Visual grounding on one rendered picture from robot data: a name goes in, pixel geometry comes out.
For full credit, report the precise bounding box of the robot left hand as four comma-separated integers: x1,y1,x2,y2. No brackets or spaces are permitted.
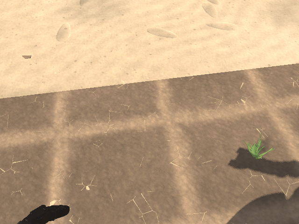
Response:
17,204,70,224

